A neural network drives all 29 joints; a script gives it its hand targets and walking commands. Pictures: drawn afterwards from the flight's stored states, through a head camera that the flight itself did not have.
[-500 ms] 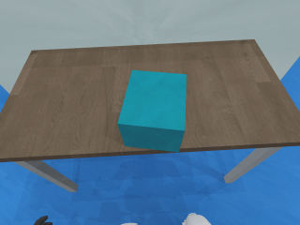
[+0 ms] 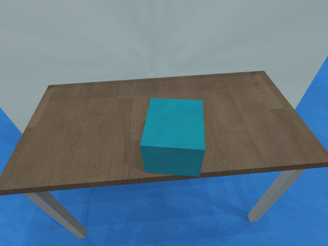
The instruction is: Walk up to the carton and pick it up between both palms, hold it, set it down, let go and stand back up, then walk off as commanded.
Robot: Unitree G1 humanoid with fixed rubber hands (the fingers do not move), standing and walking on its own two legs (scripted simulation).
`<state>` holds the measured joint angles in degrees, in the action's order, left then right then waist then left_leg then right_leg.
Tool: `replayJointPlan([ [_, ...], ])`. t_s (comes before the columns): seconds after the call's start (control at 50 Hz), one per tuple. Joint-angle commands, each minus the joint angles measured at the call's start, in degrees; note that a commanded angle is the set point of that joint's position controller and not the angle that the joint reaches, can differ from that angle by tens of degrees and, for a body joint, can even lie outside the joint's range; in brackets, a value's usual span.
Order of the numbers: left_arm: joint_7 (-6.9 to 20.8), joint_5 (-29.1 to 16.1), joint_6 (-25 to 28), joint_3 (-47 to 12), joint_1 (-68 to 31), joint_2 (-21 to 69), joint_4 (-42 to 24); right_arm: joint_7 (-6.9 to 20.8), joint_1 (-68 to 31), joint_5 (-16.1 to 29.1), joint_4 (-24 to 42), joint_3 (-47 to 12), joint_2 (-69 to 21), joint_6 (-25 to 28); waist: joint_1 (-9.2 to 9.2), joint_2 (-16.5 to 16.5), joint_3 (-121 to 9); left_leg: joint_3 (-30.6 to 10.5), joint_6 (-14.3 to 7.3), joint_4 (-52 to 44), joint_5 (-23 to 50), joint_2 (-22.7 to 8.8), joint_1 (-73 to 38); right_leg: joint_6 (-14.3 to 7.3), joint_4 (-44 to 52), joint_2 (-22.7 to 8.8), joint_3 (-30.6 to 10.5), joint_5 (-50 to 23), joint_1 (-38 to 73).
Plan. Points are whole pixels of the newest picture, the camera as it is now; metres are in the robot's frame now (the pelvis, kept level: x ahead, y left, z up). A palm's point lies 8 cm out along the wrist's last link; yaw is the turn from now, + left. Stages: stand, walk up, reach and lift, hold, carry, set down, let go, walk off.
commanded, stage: walk up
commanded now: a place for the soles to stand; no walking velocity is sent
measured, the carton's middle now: (174, 135) +0.45 -0.01 -0.02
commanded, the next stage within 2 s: reach and lift in 1.82 s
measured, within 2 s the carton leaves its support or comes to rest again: neither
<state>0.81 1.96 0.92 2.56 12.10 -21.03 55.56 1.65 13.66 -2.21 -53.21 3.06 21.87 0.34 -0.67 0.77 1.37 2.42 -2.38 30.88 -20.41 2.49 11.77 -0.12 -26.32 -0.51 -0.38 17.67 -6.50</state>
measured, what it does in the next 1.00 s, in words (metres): steps on the spot: right foot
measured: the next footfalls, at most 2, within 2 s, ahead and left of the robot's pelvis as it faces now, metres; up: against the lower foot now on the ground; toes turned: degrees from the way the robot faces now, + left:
right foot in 0.30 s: +0.06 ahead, -0.14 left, +0.00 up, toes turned -4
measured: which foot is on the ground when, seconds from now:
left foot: down 0.00-1.00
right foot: down 0.00-0.04, up 0.06-0.28, down 0.30-1.00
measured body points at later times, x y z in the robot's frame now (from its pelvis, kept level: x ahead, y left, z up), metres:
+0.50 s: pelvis +0.05 -0.03 +0.00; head +0.06 -0.04 +0.45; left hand +0.10 +0.29 -0.11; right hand +0.15 -0.34 -0.12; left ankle +0.02 +0.08 -0.74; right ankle +0.03 -0.15 -0.74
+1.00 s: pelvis +0.04 -0.03 +0.01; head +0.06 -0.04 +0.46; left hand +0.13 +0.29 -0.11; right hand +0.16 -0.33 -0.12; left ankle +0.02 +0.08 -0.74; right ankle +0.03 -0.15 -0.74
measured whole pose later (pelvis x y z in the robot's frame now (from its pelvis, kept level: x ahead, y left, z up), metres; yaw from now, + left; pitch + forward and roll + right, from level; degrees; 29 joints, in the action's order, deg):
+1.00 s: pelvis +0.04 -0.03 +0.01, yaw +3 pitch -2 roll +0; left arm -0.1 1.0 1.5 1.2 5.5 -21.5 59.9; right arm 0.8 6.5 -0.8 -59.0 1.2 21.5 0.3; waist 0.4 0.7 3.0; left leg -1.9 -1.0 22.3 -14.1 1.6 6.3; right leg 0.3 -22.1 -1.1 2.4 14.4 -5.8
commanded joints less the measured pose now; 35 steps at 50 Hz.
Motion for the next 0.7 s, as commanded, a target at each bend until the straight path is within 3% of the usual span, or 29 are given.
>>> replayJointPlan([
  [0.0, -0.71, -1.86, 1.10, 1.07, -4.77, -10.52, -3.96, -1.33, 0.24, 0.52, 1.95, 3.11, 14.34, 3.44, -0.10, 4.13, 6.55, -26.93, -7.91, -19.60, 7.03, -20.00, -4.48, -1.72, -6.42, -1.13, -1.50, 8.22, -15.23],
  [0.02, -0.64, -1.35, 1.22, 1.24, -1.21, -10.62, -3.94, -1.15, -0.98, 0.36, 3.15, 3.27, 13.74, 3.50, 1.16, 3.30, 5.48, -24.33, -8.77, -17.86, 7.61, -19.54, -2.23, -2.14, -6.42, -1.95, -1.24, 6.90, -11.41],
  [0.06, -0.09, -0.43, 0.86, 2.84, -0.21, -12.07, -3.03, -0.86, -0.55, -0.22, 3.01, 3.27, 13.31, 3.28, 1.36, 3.88, 6.42, -22.31, -6.98, -20.14, -3.45, -16.82, 2.12, -3.19, -9.17, -1.28, -0.79, 9.85, -9.20],
  [0.08, -0.28, -0.61, 0.99, 2.52, 0.90, -10.79, -3.07, -1.05, -1.97, -0.17, 3.64, 3.04, 12.59, 3.21, 1.49, 6.66, 5.60, -22.79, -7.68, -20.84, -5.53, -17.43, 2.85, -2.98, -8.57, -1.84, -2.15, 8.88, -8.95],
  [0.1, -0.09, -0.72, 1.11, 2.99, 1.31, -12.42, -3.18, -1.01, -1.42, 0.18, 3.71, 3.73, 14.44, 2.95, 1.26, 5.36, 4.50, -21.75, -7.38, -21.80, -9.27, -16.28, 3.11, -3.46, -10.04, -1.28, -2.31, 8.37, -9.03],
  [0.12, 0.11, -0.75, 0.92, 3.01, 2.36, -12.13, -2.77, -1.13, -1.87, 0.16, 3.63, 3.57, 15.05, 2.97, 2.00, 5.33, 2.04, -21.63, -7.09, -21.02, -8.23, -16.82, 1.78, -3.41, -11.22, -1.91, -1.70, 7.31, -8.29],
  [0.14, -0.14, -0.41, 0.93, 2.79, 0.85, -11.61, -4.27, -1.15, -0.68, 0.34, 3.07, 3.32, 14.24, 2.93, 0.85, 6.44, 2.14, -20.60, -7.86, -20.16, -5.51, -16.52, 0.81, -2.71, -10.12, -2.89, -2.14, 4.02, -9.57],
  [0.16, -0.10, -1.12, 0.97, 2.60, 3.73, -10.57, -3.39, -0.75, -2.03, 0.30, 3.78, 4.23, 15.31, 2.62, 1.45, 6.01, -1.79, -16.66, -6.55, -18.27, -2.43, -14.95, -1.16, -2.30, -5.76, -0.74, 1.62, 2.65, -5.52],
  [0.18, -0.43, -1.22, 1.50, 1.92, 2.81, -10.26, -2.81, -0.78, -2.99, 1.14, 4.15, 3.05, 13.25, 2.00, 1.78, 2.43, -2.98, -15.70, -5.07, -13.42, 5.04, -14.18, -3.58, -2.31, 2.48, -1.55, 0.42, -1.26, -3.69],
  [0.22, -1.43, -0.39, 2.48, 2.80, 3.17, -11.07, -2.65, -0.62, -3.01, 1.64, 4.18, 2.37, 10.29, 1.72, 2.64, -1.80, -5.80, -8.65, -1.46, -6.07, 17.72, -8.99, -1.77, -2.36, 7.32, -2.72, -1.75, -10.39, 4.30],
  [0.26, -1.96, -0.02, 2.89, 2.88, 2.89, -13.11, -3.49, -0.59, -4.05, 1.91, 5.24, 1.45, 9.26, 1.58, 2.05, -5.65, -4.90, -6.67, 1.70, 0.08, 10.98, -4.15, 4.28, -6.13, 9.03, -12.42, -14.88, -14.30, 6.18],
  [0.28, -2.15, -0.81, 3.11, 2.25, 0.57, -14.15, -3.34, -0.83, -2.14, 2.01, 3.80, 1.34, 9.47, 1.36, 1.47, -4.56, -6.81, -6.27, 3.33, -1.66, 6.26, -3.74, 4.12, -7.69, 8.95, -15.42, -16.24, -17.74, 7.58],
  [0.3, -2.10, 0.12, 2.99, 3.21, -1.83, -16.00, -3.31, -0.53, -1.44, 1.04, 2.88, 0.97, 8.70, 0.97, 0.63, -7.38, -1.93, -5.71, 2.56, -1.42, -2.13, -3.38, 4.75, -9.78, 7.89, -17.35, -16.32, -16.14, 4.01],
  [0.32, -2.14, -0.17, 2.52, 2.56, -3.08, -15.70, -4.47, -1.21, 2.15, 0.39, 1.05, 1.73, 9.64, 1.56, -0.97, -4.94, -1.28, -8.64, 2.95, -5.56, 1.31, -5.77, -1.60, -11.08, 4.33, -18.16, -16.09, -18.57, -3.66],
  [0.34, -1.77, -0.93, 2.38, 1.63, -4.29, -13.09, -3.81, -1.57, 2.76, 0.31, -1.26, 1.99, 11.12, 2.20, -2.05, -0.89, -0.95, -9.12, 1.99, -11.85, 10.77, -7.01, -5.95, -6.38, 2.15, -13.46, -11.18, -18.47, -7.01],
  [0.36, -1.68, -1.66, 2.06, 1.20, -3.32, -12.28, -3.59, -1.28, -0.42, 0.76, -0.28, 2.03, 11.98, 2.61, -0.21, -0.02, 1.37, -14.54, 0.86, -13.61, 17.15, -10.23, -6.49, -1.65, 1.66, -7.00, -3.94, -14.03, -8.57],
  [0.38, -1.71, -2.16, 1.86, 1.41, -2.54, -11.69, -3.29, -1.25, -2.26, 1.38, 0.25, 2.39, 12.72, 2.77, 0.57, 1.10, 0.68, -15.07, -1.31, -12.45, 22.25, -10.91, -7.10, -1.07, 1.48, -4.69, -2.36, -11.32, -7.84],
  [0.4, -1.74, -1.77, 2.07, 1.36, -2.45, -12.63, -2.83, -1.53, -3.75, 1.88, 0.58, 1.88, 12.42, 2.47, 1.26, -0.08, 0.05, -14.20, -2.54, -8.95, 26.45, -10.99, -7.01, -1.66, 2.81, -4.99, -2.84, -13.50, -7.47],
  [0.42, -1.73, -1.34, 2.61, 1.09, -0.89, -11.72, -1.79, -1.11, -3.10, 2.62, 0.69, 1.07, 10.70, 2.19, 2.21, -5.46, -0.32, -12.38, -1.94, -8.43, 25.22, -10.59, -4.24, -2.10, 5.61, -5.10, -2.23, -13.60, -3.63],
  [0.46, -1.76, -0.95, 2.94, 1.24, -1.26, -13.23, -0.56, -1.34, -4.00, 1.94, -0.23, 1.67, 12.04, 1.87, 0.87, -0.74, -1.97, -7.93, -0.64, -6.32, 26.39, -7.40, -6.26, -3.33, 4.00, -7.82, -5.60, -24.14, -2.15],
  [0.48, -1.82, -1.54, 2.82, 1.35, -2.76, -13.25, -1.41, -1.41, -3.01, 2.48, 0.17, 0.63, 10.31, 1.94, 0.33, -4.35, -2.46, -9.40, -0.48, -7.91, 28.45, -8.32, -5.86, -3.03, 1.94, -8.11, -4.92, -26.99, -0.34],
  [0.5, -1.93, -1.52, 2.76, 1.45, -2.26, -13.55, -0.12, -1.59, -3.52, 2.30, -0.12, 1.27, 11.92, 1.92, 0.95, -0.90, -2.56, -8.98, -0.69, -6.87, 33.45, -8.34, -6.16, -2.64, 2.53, -8.11, -4.28, -30.66, 0.97],
  [0.52, -1.92, -1.66, 2.56, 1.19, -3.52, -13.27, -0.97, -1.65, -2.13, 2.73, -0.47, 1.37, 11.80, 1.85, 0.79, -1.97, -5.38, -8.47, 0.22, -7.30, 35.28, -8.85, -8.42, -2.52, 0.97, -7.52, -3.00, -31.32, 1.73],
  [0.54, -2.09, -1.80, 2.26, 1.01, -2.92, -12.07, 0.36, -1.69, -2.86, 2.23, -0.53, 1.24, 11.02, 2.01, 1.31, 0.29, -4.32, -7.87, -0.33, -5.74, 35.69, -7.67, -8.52, -1.92, 1.30, -7.06, -2.94, -31.31, 0.35],
  [0.56, -2.28, -1.37, 2.25, 1.38, -2.97, -13.35, -0.32, -1.67, -3.28, 2.38, -0.39, 1.63, 11.63, 1.67, 1.25, -0.37, -6.07, -6.54, -0.57, -5.30, 36.80, -8.25, -7.95, -2.16, 0.83, -7.65, -3.14, -33.27, 2.48],
  [0.6, -2.11, -1.66, 2.43, 1.20, -2.45, -12.17, 0.26, -1.65, -6.00, 2.24, -0.34, 1.20, 11.32, 1.43, 1.37, -0.22, -7.77, -6.77, -0.27, -5.40, 32.04, -7.60, -8.18, -2.16, 3.16, -8.18, -3.58, -30.83, 4.32],
  [0.62, -2.17, -1.38, 2.31, 1.40, -3.68, -13.53, 0.23, -1.68, -5.62, 2.82, -0.86, 0.71, 10.15, 0.98, 1.08, -2.43, -7.20, -6.67, -0.23, -6.35, 31.04, -7.87, -6.69, -2.30, 2.72, -8.62, -3.46, -31.19, 5.68],
  [0.66, -2.12, -1.12, 2.04, 1.27, -3.90, -13.24, 0.18, -1.95, -6.47, 2.25, -1.19, 1.04, 10.81, 0.89, 1.62, -0.59, -8.28, -6.13, -0.46, -6.47, 30.60, -8.13, -7.66, -2.77, 2.43, -8.83, -4.24, -31.19, 5.23],
  [0.68, -2.07, -1.23, 1.88, 1.19, -4.64, -13.76, 0.03, -1.85, -6.32, 2.33, -0.88, 1.05, 10.54, 0.90, 1.77, -3.43, -7.70, -7.11, -0.37, -7.41, 30.99, -7.93, -8.18, -2.40, 2.50, -8.94, -2.88, -30.15, 4.86],
])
